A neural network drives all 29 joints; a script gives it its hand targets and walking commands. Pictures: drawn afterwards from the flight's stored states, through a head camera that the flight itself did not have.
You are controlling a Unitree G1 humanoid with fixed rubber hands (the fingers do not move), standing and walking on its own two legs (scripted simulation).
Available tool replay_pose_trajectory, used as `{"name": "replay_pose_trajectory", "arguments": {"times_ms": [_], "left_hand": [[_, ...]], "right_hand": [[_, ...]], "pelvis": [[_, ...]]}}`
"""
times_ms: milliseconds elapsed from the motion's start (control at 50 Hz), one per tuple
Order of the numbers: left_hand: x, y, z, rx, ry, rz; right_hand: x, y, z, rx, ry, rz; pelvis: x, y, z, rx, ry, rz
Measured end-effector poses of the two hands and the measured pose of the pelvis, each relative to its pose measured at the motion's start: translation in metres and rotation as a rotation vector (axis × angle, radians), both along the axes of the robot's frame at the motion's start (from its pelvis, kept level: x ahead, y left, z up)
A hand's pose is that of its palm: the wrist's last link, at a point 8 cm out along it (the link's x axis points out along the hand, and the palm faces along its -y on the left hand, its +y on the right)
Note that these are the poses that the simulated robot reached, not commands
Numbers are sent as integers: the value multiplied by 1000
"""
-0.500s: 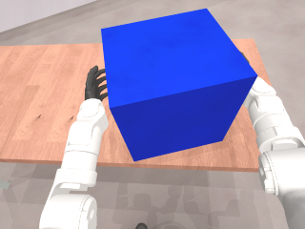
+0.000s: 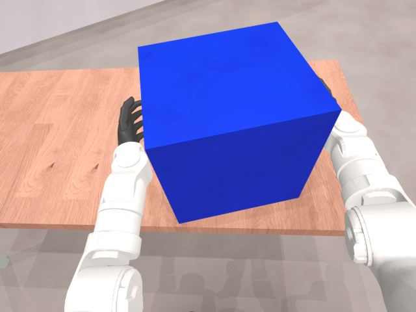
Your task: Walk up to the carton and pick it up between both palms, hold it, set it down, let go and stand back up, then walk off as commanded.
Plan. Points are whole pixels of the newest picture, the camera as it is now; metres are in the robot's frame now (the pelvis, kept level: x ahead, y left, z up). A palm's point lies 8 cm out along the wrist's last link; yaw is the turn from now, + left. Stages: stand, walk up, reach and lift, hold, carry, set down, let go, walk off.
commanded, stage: reach and lift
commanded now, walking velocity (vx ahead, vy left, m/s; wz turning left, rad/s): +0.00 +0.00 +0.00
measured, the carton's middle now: (225, 128) +0.46 +0.03 +0.07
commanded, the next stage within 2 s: none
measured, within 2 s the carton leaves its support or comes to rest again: leaves its support in 0.70 s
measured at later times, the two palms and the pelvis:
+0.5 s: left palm (132, 142) +0.38 +0.20 +0.11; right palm (325, 116) +0.48 -0.16 +0.11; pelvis +0.01 +0.00 +0.00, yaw +0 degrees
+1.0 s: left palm (126, 139) +0.37 +0.19 +0.14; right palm (331, 115) +0.46 -0.16 +0.13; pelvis +0.00 +0.00 +0.00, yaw +0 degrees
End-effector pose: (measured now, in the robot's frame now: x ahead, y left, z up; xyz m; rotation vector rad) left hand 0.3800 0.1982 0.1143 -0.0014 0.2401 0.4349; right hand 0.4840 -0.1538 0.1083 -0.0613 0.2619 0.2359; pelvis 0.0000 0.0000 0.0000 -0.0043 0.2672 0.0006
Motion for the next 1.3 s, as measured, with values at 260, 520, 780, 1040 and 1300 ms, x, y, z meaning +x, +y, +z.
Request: {"name": "replay_pose_trajectory", "arguments": {"times_ms": [260,520,780,1040,1300], "left_hand": [[-2,-2,-1,-20,-30,-1],[0,-2,-4,-31,-36,-1],[-2,-4,11,-21,-92,0],[-13,-4,21,-34,-95,-2],[-12,-1,20,-63,-79,1]], "right_hand": [[-9,-3,1,5,-12,-17],[-7,-2,-1,3,-7,-20],[-13,-5,10,4,-72,-29],[-26,-5,19,-2,-74,-33],[-24,-2,30,-19,-64,-37]], "pelvis": [[3,0,1,0,-11,0],[6,-1,2,1,-10,1],[5,-1,2,0,-17,2],[-1,-1,3,0,-55,4],[0,-1,3,0,-55,5]]}}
